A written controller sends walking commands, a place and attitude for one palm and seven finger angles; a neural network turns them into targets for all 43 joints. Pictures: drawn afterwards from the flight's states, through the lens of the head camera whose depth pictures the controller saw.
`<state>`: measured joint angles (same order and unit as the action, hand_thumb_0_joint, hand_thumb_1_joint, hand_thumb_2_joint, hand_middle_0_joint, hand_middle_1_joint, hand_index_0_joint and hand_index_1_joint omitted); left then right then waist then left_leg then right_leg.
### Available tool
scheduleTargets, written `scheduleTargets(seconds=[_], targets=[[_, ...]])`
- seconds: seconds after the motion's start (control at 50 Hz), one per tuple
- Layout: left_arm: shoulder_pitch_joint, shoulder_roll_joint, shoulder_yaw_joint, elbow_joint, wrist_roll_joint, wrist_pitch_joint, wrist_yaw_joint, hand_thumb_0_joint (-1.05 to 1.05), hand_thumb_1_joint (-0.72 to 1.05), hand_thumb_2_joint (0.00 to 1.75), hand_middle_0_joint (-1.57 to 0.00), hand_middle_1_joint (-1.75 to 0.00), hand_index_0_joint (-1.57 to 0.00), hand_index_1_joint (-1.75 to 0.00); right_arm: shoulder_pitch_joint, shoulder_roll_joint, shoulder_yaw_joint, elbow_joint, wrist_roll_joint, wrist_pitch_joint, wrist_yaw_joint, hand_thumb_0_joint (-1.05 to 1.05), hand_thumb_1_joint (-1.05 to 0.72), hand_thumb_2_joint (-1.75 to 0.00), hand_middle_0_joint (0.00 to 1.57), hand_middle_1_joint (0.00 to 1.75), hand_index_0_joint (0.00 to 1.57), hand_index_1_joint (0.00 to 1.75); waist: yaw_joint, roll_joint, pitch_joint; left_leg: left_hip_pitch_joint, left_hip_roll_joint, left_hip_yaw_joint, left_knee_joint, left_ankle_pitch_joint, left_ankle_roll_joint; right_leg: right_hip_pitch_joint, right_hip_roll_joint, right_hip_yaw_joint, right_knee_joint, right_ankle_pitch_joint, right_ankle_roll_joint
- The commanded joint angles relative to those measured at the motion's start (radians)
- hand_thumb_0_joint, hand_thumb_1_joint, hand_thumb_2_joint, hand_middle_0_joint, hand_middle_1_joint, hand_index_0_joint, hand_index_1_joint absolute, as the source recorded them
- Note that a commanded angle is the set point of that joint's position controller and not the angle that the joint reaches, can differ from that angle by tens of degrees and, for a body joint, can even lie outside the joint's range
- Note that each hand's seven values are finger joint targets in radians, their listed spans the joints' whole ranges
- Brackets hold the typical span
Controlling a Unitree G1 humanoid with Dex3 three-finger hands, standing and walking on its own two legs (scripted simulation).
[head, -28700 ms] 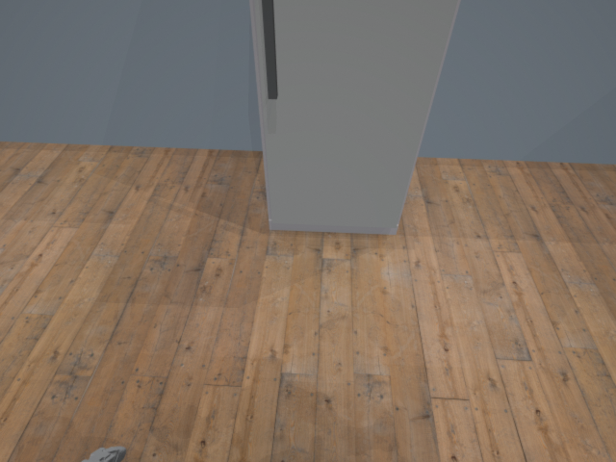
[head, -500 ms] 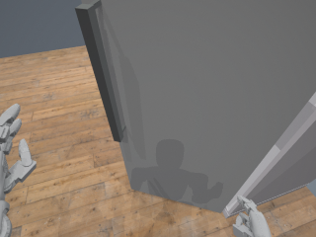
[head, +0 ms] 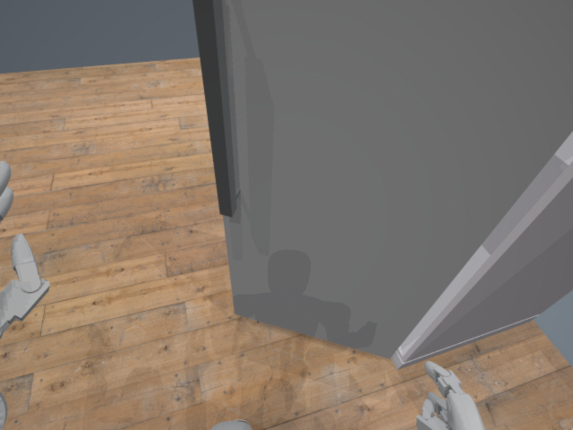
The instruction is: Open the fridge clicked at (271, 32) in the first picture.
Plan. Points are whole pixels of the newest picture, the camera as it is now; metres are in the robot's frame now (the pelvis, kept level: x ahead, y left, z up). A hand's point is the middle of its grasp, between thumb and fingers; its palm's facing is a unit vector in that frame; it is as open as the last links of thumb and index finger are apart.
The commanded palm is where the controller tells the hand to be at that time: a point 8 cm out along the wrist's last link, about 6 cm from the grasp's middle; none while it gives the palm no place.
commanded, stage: step back with the hand held close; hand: left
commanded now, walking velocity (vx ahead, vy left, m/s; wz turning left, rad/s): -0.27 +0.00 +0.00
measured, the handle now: (225, 113) +0.54 +0.16 +0.16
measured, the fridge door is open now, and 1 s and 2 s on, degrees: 56 56 56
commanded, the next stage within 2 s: stop stepping back and stand still in 0.50 s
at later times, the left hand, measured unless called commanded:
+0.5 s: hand (19, 350) +0.14 +0.25 +0.18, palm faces +0.34 -0.85 -0.41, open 7.5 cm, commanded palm +0.07 +0.29 +0.19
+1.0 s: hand out of the picture +0.04 +0.30 +0.17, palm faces +0.47 -0.83 -0.31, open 7.5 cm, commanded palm -0.05 +0.33 +0.19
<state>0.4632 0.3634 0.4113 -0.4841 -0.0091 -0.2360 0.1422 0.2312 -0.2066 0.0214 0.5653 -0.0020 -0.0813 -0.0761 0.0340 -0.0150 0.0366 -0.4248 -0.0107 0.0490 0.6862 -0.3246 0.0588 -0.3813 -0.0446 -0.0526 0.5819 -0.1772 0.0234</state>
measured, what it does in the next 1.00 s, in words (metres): walks backwards: right foot, then left foot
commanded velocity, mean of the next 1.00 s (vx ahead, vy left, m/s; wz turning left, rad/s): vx -0.12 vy -0.03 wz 0.00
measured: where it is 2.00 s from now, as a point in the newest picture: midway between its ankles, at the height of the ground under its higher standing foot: outside the picture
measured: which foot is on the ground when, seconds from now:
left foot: down 0.00-0.66, up 0.68-0.86, down 0.88-1.00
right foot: down 0.00-0.10, up 0.12-0.34, down 0.36-0.90, up 0.92-1.00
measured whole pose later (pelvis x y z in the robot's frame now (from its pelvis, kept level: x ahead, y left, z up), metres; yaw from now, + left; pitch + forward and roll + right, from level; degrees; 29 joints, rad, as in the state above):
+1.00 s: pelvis -0.19 +0.03 +0.01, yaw +0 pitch +0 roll +0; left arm 0.39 0.38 0.39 -0.43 -0.02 -0.16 0.18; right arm 0.27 -0.16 0.01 0.67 -0.01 -0.16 -0.08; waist -0.01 -0.09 -0.01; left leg -0.21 0.00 0.02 0.53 -0.31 0.02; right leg -0.40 -0.01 -0.04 0.81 -0.42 0.01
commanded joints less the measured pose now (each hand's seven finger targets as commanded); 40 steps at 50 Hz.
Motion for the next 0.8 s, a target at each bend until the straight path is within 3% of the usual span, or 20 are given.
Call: scheduleTargets(seconds=[0.0, 0.04, 0.08, 0.16, 0.26, 0.32, 0.36, 0.38, 0.4, 0.42, 0.48, 0.5, 0.54, 0.6, 0.62, 0.64, 0.66, 0.68, 0.74, 0.78], targets=[[-0.089, 0.234, 0.128, -0.258, -0.014, -0.083, 0.036, 0.00, 0.90, 0.90, -0.20, -0.30, -0.20, -0.30, -0.077, -0.127, -0.055, -0.130, -0.008, -0.069, -0.007, 0.00, -0.90, -0.90, 0.20, 0.30, 0.20, 0.30, -0.037, -0.016, -0.081, 0.062, 0.050, -0.129, -0.095, -0.179, -0.011, -0.085, -0.129, 0.213, -0.222, -0.352, -0.090], [-0.061, 0.237, 0.148, -0.265, -0.016, -0.092, 0.041, 0.00, 0.90, 0.90, -0.20, -0.30, -0.20, -0.30, -0.081, -0.140, -0.057, -0.138, -0.008, -0.075, -0.010, 0.00, -0.90, -0.90, 0.20, 0.30, 0.20, 0.30, -0.033, 0.098, -0.095, -0.032, 0.092, -0.196, -0.246, -0.242, 0.008, 0.012, -0.054, 0.143, -0.111, -0.305, -0.053], [-0.045, 0.239, 0.182, -0.279, -0.004, -0.104, 0.038, 0.00, 0.90, 0.90, -0.20, -0.30, -0.20, -0.30, -0.100, -0.161, -0.066, -0.150, -0.007, -0.091, -0.017, 0.00, -0.90, -0.90, 0.20, 0.30, 0.20, 0.30, -0.020, 0.318, -0.111, -0.285, 0.239, -0.388, -0.515, -0.442, 0.065, 0.273, 0.080, 0.046, 0.229, -0.163, -0.007], [0.031, 0.226, 0.199, -0.222, -0.009, -0.117, 0.022, 0.00, 0.90, 0.90, -0.20, -0.30, -0.20, -0.30, -0.079, -0.150, -0.096, -0.129, -0.010, -0.113, 0.000, 0.00, -0.90, -0.90, 0.20, 0.30, 0.20, 0.30, -0.017, 0.208, -0.146, -0.198, 0.301, -0.363, -0.509, -0.310, 0.092, 0.261, 0.118, 0.056, 0.327, -0.250, -0.013], [0.038, 0.188, 0.111, -0.228, -0.044, -0.100, 0.005, 0.00, 0.90, 0.90, -0.20, -0.30, -0.20, -0.30, -0.093, -0.133, -0.077, -0.079, -0.015, -0.123, 0.014, 0.00, -0.90, -0.90, 0.20, 0.30, 0.20, 0.30, -0.017, 0.214, -0.144, 0.083, 0.238, -0.310, -0.501, -0.117, 0.005, 0.183, 0.112, 0.018, -0.121, -0.289, -0.040], [-0.035, 0.231, 0.105, -0.233, -0.045, -0.103, 0.004, 0.00, 0.90, 0.90, -0.20, -0.30, -0.20, -0.30, -0.084, -0.113, -0.073, -0.047, -0.018, -0.099, 0.016, 0.00, -0.90, -0.90, 0.20, 0.30, 0.20, 0.30, -0.020, 0.080, -0.186, 0.262, 0.158, -0.154, -0.258, 0.241, -0.055, 0.111, -0.040, 0.168, -0.350, -0.022, -0.077], [-0.092, 0.292, 0.135, -0.241, -0.050, -0.104, 0.015, 0.00, 0.90, 0.90, -0.20, -0.30, -0.20, -0.30, -0.115, -0.095, -0.062, -0.053, -0.014, -0.089, -0.004, 0.00, -0.90, -0.90, 0.20, 0.30, 0.20, 0.30, -0.015, -0.077, -0.209, 0.353, 0.097, -0.042, -0.098, 0.230, -0.065, 0.007, -0.152, 0.188, -0.305, 0.275, -0.065], [-0.112, 0.321, 0.159, -0.258, -0.044, -0.110, 0.020, 0.00, 0.90, 0.90, -0.20, -0.30, -0.20, -0.30, -0.127, -0.087, -0.060, -0.055, -0.019, -0.087, -0.015, 0.00, -0.90, -0.90, 0.20, 0.30, 0.20, 0.30, -0.014, -0.071, -0.264, 0.343, 0.091, -0.017, -0.113, 0.289, -0.062, 0.088, -0.147, 0.159, -0.231, 0.497, -0.043], [-0.099, 0.269, 0.124, -0.225, -0.046, -0.094, 0.012, 0.00, 0.90, 0.90, -0.20, -0.30, -0.20, -0.30, -0.116, -0.098, -0.079, -0.060, 0.002, -0.086, -0.021, 0.00, -0.90, -0.90, 0.20, 0.30, 0.20, 0.30, -0.026, -0.200, -0.287, 0.346, 0.063, -0.006, -0.127, 0.359, -0.050, 0.125, -0.086, 0.091, -0.180, 0.597, 0.025], [-0.090, 0.284, 0.137, -0.240, -0.048, -0.081, 0.008, 0.00, 0.90, 0.90, -0.20, -0.30, -0.20, -0.30, -0.129, -0.113, -0.079, -0.087, 0.011, -0.082, -0.023, 0.00, -0.90, -0.90, 0.20, 0.30, 0.20, 0.30, -0.028, -0.143, -0.299, 0.410, 0.074, -0.002, -0.148, 0.522, -0.037, 0.092, -0.053, 0.075, -0.138, 0.622, 0.050], [-0.009, 0.297, 0.170, -0.232, -0.055, -0.073, -0.005, 0.00, 0.90, 0.90, -0.20, -0.30, -0.20, -0.30, -0.164, -0.129, -0.074, -0.104, 0.000, -0.069, -0.017, 0.00, -0.90, -0.90, 0.20, 0.30, 0.20, 0.30, -0.008, 0.208, -0.284, 0.425, 0.181, -0.154, -0.312, 0.676, 0.029, 0.047, 0.080, 0.055, 0.020, 0.082, 0.050], [0.028, 0.279, 0.168, -0.235, -0.065, -0.071, -0.009, 0.00, 0.90, 0.90, -0.20, -0.30, -0.20, -0.30, -0.163, -0.124, -0.072, -0.108, -0.013, -0.072, -0.007, 0.00, -0.90, -0.90, 0.20, 0.30, 0.20, 0.30, -0.002, 0.310, -0.290, 0.342, 0.245, -0.246, -0.419, 0.512, 0.052, 0.084, 0.115, 0.060, 0.090, -0.249, 0.021], [0.036, 0.271, 0.184, -0.249, -0.065, -0.061, -0.015, 0.00, 0.90, 0.90, -0.20, -0.30, -0.20, -0.30, -0.176, -0.136, -0.081, -0.117, -0.027, -0.078, 0.003, 0.00, -0.90, -0.90, 0.20, 0.30, 0.20, 0.30, 0.007, 0.338, -0.189, -0.025, 0.289, -0.289, -0.635, -0.135, 0.034, 0.293, 0.147, 0.034, 0.151, -0.370, -0.037], [0.152, 0.268, 0.207, -0.201, -0.086, -0.045, -0.017, 0.00, 0.90, 0.90, -0.20, -0.30, -0.20, -0.30, -0.170, -0.123, -0.085, -0.145, -0.019, -0.056, 0.009, 0.00, -0.90, -0.90, 0.20, 0.30, 0.20, 0.30, 0.016, 0.250, -0.170, -0.157, 0.165, -0.139, -0.528, -0.247, -0.049, 0.396, 0.141, -0.030, -0.073, -0.276, -0.064], [0.189, 0.281, 0.206, -0.220, -0.084, -0.042, -0.014, 0.00, 0.90, 0.90, -0.20, -0.30, -0.20, -0.30, -0.154, -0.121, -0.089, -0.151, 0.000, -0.052, 0.011, 0.00, -0.90, -0.90, 0.20, 0.30, 0.20, 0.30, 0.007, 0.105, -0.180, -0.039, 0.060, -0.021, -0.274, -0.182, -0.087, 0.234, 0.048, 0.050, -0.237, -0.318, -0.079], [0.210, 0.308, 0.213, -0.237, -0.080, -0.035, -0.010, 0.00, 0.90, 0.90, -0.20, -0.30, -0.20, -0.30, -0.138, -0.105, -0.093, -0.145, 0.010, -0.042, 0.012, 0.00, -0.90, -0.90, 0.20, 0.30, 0.20, 0.30, -0.005, -0.192, -0.145, 0.128, -0.048, 0.019, 0.163, -0.096, -0.123, -0.139, -0.197, 0.330, -0.482, -0.540, -0.132], [0.178, 0.315, 0.216, -0.265, -0.075, -0.032, -0.002, 0.00, 0.90, 0.90, -0.20, -0.30, -0.20, -0.30, -0.130, -0.117, -0.095, -0.126, -0.003, -0.032, 0.015, 0.00, -0.90, -0.90, 0.20, 0.30, 0.20, 0.30, 0.005, -0.273, -0.056, -0.009, -0.083, -0.057, 0.514, -0.099, -0.125, -0.286, -0.365, 0.547, -0.568, -0.616, -0.229], [0.132, 0.310, 0.232, -0.269, -0.068, -0.022, 0.005, 0.00, 0.90, 0.90, -0.20, -0.30, -0.20, -0.30, -0.099, -0.129, -0.100, -0.100, -0.008, -0.035, 0.021, 0.00, -0.90, -0.90, 0.20, 0.30, 0.20, 0.30, -0.006, -0.211, -0.082, -0.067, -0.049, -0.122, 0.634, -0.100, -0.106, -0.303, -0.369, 0.519, -0.537, -0.592, -0.261], [-0.010, 0.233, 0.125, -0.173, -0.052, 0.006, 0.008, 0.00, 0.90, 0.90, -0.20, -0.30, -0.20, -0.30, -0.103, -0.098, -0.054, -0.096, -0.008, -0.049, -0.008, 0.00, -0.90, -0.90, 0.20, 0.30, 0.20, 0.30, -0.055, -0.092, -0.061, -0.008, 0.066, -0.061, 0.318, -0.028, -0.081, -0.121, -0.186, 0.199, -0.374, -0.363, -0.139], [-0.199, 0.213, 0.054, -0.170, -0.024, 0.001, 0.031, 0.00, 0.90, 0.90, -0.20, -0.30, -0.20, -0.30, -0.138, -0.115, -0.061, -0.064, -0.005, -0.084, -0.037, 0.00, -0.90, -0.90, 0.20, 0.30, 0.20, 0.30, -0.038, -0.034, -0.036, 0.085, 0.069, -0.038, 0.053, -0.075, -0.049, -0.049, -0.182, 0.172, -0.313, -0.262, -0.130]])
